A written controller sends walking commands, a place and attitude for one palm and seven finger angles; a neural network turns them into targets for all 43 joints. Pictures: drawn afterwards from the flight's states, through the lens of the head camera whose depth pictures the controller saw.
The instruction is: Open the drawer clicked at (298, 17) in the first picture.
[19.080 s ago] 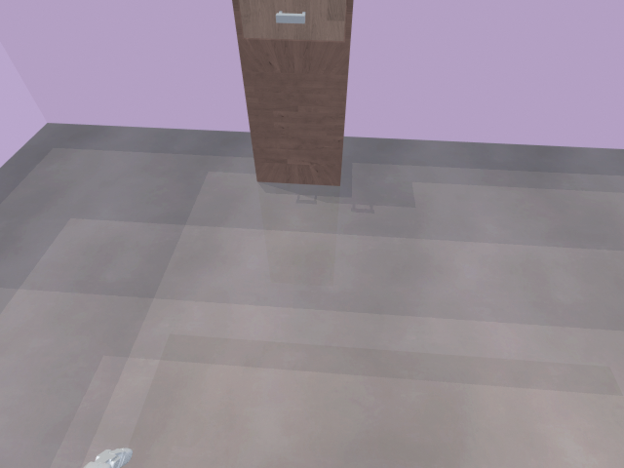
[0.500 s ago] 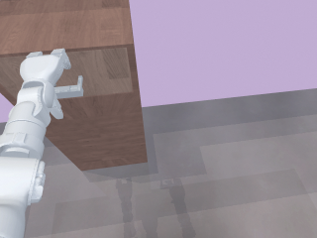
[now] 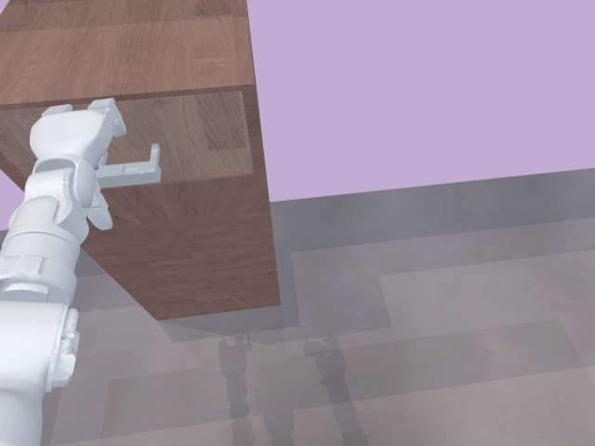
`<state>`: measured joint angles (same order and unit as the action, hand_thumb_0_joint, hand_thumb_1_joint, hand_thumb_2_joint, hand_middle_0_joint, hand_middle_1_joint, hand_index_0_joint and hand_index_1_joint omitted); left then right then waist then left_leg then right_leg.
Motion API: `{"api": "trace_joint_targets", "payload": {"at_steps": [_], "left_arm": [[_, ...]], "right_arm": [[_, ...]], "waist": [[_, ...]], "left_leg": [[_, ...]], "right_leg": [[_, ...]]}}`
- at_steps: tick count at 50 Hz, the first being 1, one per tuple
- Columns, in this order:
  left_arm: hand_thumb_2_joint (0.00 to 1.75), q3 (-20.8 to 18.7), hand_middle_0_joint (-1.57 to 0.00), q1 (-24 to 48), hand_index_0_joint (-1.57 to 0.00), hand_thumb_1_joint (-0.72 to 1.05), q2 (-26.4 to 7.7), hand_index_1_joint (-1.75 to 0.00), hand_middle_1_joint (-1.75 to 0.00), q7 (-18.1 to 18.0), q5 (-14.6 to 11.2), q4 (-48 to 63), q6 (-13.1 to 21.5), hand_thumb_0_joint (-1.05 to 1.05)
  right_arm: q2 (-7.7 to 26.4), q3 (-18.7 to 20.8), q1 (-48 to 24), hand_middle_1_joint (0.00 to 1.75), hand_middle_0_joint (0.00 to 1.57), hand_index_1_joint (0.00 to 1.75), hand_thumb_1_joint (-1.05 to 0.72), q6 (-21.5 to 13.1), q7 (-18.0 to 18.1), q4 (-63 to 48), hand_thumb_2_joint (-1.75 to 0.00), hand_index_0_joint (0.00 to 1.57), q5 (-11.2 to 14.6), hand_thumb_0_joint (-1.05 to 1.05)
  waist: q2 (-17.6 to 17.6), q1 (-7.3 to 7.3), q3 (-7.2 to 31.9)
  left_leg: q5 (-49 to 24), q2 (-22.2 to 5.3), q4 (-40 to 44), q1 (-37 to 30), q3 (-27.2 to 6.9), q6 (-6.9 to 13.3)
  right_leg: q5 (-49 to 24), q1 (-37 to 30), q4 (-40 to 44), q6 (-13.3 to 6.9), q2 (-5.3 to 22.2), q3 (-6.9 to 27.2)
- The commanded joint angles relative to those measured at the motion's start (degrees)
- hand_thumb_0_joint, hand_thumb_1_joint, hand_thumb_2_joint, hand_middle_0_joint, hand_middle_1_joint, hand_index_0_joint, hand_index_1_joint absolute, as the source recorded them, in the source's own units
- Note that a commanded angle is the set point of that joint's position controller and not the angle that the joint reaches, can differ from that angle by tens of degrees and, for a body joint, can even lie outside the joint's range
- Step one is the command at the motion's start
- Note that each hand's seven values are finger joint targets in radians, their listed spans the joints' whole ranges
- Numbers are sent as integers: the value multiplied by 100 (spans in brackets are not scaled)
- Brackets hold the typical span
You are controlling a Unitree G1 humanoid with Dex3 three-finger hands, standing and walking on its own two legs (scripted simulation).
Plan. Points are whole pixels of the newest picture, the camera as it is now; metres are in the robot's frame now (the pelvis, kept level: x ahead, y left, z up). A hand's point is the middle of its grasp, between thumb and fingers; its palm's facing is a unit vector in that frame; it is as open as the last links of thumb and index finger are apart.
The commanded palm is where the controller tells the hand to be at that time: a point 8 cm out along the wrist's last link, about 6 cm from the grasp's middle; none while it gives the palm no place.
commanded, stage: lower the fingers behind the handle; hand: left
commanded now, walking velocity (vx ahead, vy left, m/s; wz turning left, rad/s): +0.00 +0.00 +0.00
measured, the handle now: (127, 163) +0.53 +0.25 +0.04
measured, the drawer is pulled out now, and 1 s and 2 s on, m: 0.00 0.00 0.00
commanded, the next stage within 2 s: lift the fingers back up to retry in 1.68 s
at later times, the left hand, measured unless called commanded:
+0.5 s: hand (106, 188) +0.47 +0.26 +0.06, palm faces -0.08 -0.01 -1.00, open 13.8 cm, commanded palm +0.46 +0.26 +0.12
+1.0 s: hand (123, 187) +0.48 +0.24 +0.05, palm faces -0.04 -0.01 -1.00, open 14.0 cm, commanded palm +0.46 +0.24 +0.09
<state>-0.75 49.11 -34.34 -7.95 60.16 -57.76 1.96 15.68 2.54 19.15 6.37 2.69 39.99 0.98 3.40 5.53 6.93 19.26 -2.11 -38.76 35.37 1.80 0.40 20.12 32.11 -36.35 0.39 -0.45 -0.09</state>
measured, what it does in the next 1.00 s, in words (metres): stands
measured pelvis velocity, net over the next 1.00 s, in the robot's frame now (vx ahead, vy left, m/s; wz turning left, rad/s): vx -0.01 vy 0.00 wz -0.01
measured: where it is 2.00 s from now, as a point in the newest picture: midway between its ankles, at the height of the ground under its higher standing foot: outside the picture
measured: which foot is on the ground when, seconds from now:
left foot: down 0.00-1.00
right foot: down 0.00-1.00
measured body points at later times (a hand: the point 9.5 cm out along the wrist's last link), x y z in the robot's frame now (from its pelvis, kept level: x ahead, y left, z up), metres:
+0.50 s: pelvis -0.01 +0.00 +0.00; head +0.08 +0.00 +0.44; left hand +0.47 +0.26 +0.11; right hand +0.02 -0.27 -0.14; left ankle -0.02 +0.11 -0.72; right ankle -0.04 -0.13 -0.72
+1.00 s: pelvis -0.01 +0.00 -0.01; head +0.08 -0.01 +0.43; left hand +0.48 +0.24 +0.10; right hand -0.01 -0.27 -0.14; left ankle -0.02 +0.11 -0.72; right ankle -0.04 -0.13 -0.72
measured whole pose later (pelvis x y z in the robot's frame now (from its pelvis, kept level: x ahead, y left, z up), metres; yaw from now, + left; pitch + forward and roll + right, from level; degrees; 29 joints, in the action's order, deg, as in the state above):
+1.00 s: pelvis -0.01 +0.00 -0.01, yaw +0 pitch +19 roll -1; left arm -0.1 48.3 -31.3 -14.2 62.0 -60.7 2.0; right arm 14.9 3.1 21.8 5.6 1.9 41.5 -0.1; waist 3.3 6.5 8.4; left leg 20.7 -2.6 -43.6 41.5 1.7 0.4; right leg 21.4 38.2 -40.9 0.3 -0.9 0.0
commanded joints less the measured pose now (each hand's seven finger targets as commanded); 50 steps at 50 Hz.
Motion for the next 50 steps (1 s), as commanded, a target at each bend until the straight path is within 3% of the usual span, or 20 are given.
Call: {"api": "trace_joint_targets", "payload": {"at_steps": [1,4,8,9,11,15,21,22,24,26,28,30,32,34,37,40,41,45,48,50], "left_arm": [[30,-143,-30,2509,-30,-50,-1392,-120,-120,51,-89,1296,54,0],[30,-123,-30,2607,-30,-50,-1319,-120,-120,149,-148,1762,302,0],[30,-132,-30,2376,-30,-50,-1238,-120,-120,67,-136,1323,428,0],[30,-128,-30,2519,-30,-50,-1234,-120,-120,1,-135,1376,447,0],[30,-476,-30,2503,-30,-50,-1639,-120,-120,-163,-50,1369,448,0],[30,-519,-30,2285,-30,-50,-1531,-120,-120,-446,52,1341,312,0],[30,-366,-30,2512,-30,-50,-1435,-120,-120,-517,78,1135,82,0],[30,-448,-30,2509,-30,-50,-1577,-120,-120,-515,99,1112,83,0],[30,-169,-30,2686,-30,-50,-1251,-120,-120,-473,94,1189,134,0],[30,-296,-30,2785,-30,-50,-1471,-120,-120,-441,97,1206,227,0],[30,-62,-30,2698,-30,-50,-1119,-120,-120,-431,80,1127,286,0],[30,-139,-30,2749,-30,-50,-1253,-120,-120,-459,116,963,309,0],[30,-227,-30,2713,-30,-50,-1323,-120,-120,-509,120,951,343,0],[30,-129,-30,2557,-30,-50,-1158,-120,-120,-549,127,699,271,0],[30,-369,-30,2410,-30,-50,-1415,-120,-120,-613,150,629,219,0],[30,-275,-30,2371,-30,-50,-1226,-120,-120,-684,184,797,182,0],[30,-353,-30,2254,-30,-50,-1268,-120,-120,-692,195,683,150,0],[30,-137,-30,2022,-30,-50,-995,-120,-120,-700,201,557,27,0],[30,-253,-30,1846,-30,-50,-1125,-120,-120,-704,208,456,-27,0],[30,-97,-30,1933,-30,-50,-1003,-120,-120,-676,210,357,-66,0]], "right_arm": [[900,359,667,30,20,30,-90,-76,70,-396,-90,20,10,0],[871,400,654,30,20,30,-90,-96,94,-381,-90,20,5,0],[854,367,668,30,20,30,-90,-75,110,-308,-90,20,20,0],[862,354,660,30,20,30,-90,-93,94,-290,-90,20,5,0],[885,347,682,30,20,30,-90,-90,81,-306,-90,20,-28,0],[820,368,694,30,20,30,-90,-125,5,-347,-90,20,-62,0],[892,386,765,30,20,30,-90,-131,7,-293,-90,20,-71,0],[890,386,766,30,20,30,-90,-137,22,-304,-90,20,-46,0],[860,403,783,30,20,30,-90,-164,51,-266,-90,20,-52,0],[898,394,827,30,20,30,-90,-165,84,-221,-90,20,-70,0],[837,402,861,30,20,30,-90,-190,87,-212,-90,20,-66,0],[868,391,891,30,20,30,-90,-203,95,-157,-90,20,-65,0],[856,384,921,30,20,30,-90,-212,90,-170,-90,20,-79,0],[844,373,946,30,20,30,-90,-221,64,-156,-90,20,-85,0],[879,377,999,30,20,30,-90,-201,46,-169,-90,20,-101,0],[856,408,1008,30,20,30,-90,-205,2,-181,-90,20,-124,0],[870,423,1032,30,20,30,-90,-194,-4,-162,-90,20,-134,0],[871,420,989,30,20,30,-90,-180,-27,-177,-90,20,-100,0],[880,417,973,30,20,30,-90,-157,-32,-160,-90,20,-98,0],[881,396,961,30,20,30,-90,-157,-15,-171,-90,20,-86,0]], "waist": [[-116,109,2360],[120,92,2357],[-32,128,1720],[58,121,1735],[90,-2,1975],[376,-107,2370],[-94,100,2354],[-57,71,2385],[42,189,2305],[101,211,2307],[198,239,2222],[183,271,2026],[209,200,2203],[235,204,2074],[59,127,2345],[235,104,2584],[51,106,2582],[-31,125,2239],[-5,80,2151],[-181,168,1970]], "left_leg": [[-2834,266,92,-1714,49,267],[-2961,242,75,-2052,-27,276],[-2496,253,129,-1721,-79,247],[-2437,250,128,-1704,-79,235],[-2571,262,84,-1633,-78,217],[-2954,248,-59,-1697,-46,175],[-2573,250,-68,-1427,-1,231],[-2435,263,-58,-1401,-3,237],[-2387,255,-78,-1544,-7,249],[-2420,247,-105,-1531,-52,241],[-2344,260,-129,-1575,-63,241],[-2140,237,-127,-1460,-104,226],[-2215,247,-156,-1430,-99,222],[-2201,249,-188,-1322,-75,210],[-2417,237,-260,-1196,-63,211],[-2692,222,-336,-1324,-32,198],[-2776,220,-370,-1271,-36,210],[-2432,204,-291,-1102,-15,204],[-2348,212,-283,-1056,14,212],[-2089,217,-242,-916,23,229]], "right_leg": [[-2780,-1077,297,-133,-264,-109],[-2592,-838,317,-142,-290,-108],[-2111,-473,324,-177,-302,-178],[-2031,-395,302,-185,-297,-180],[-2107,-537,202,-221,-304,-171],[-2353,-579,23,-221,-311,-186],[-2367,-675,89,-166,-304,-152],[-2281,-690,104,-150,-301,-122],[-2181,-486,140,-151,-302,-132],[-2172,-449,118,-167,-305,-116],[-2021,-258,115,-168,-321,-140],[-1775,-36,98,-177,-326,-159],[-1826,-113,50,-182,-321,-150],[-1818,-18,9,-194,-331,-180],[-2108,-223,-94,-178,-328,-157],[-2279,-222,-167,-180,-339,-171],[-2368,-296,-163,-178,-343,-166],[-2133,-158,-122,-170,-348,-200],[-2120,-186,-100,-179,-341,-180],[-1995,-146,-45,-160,-331,-168]]}}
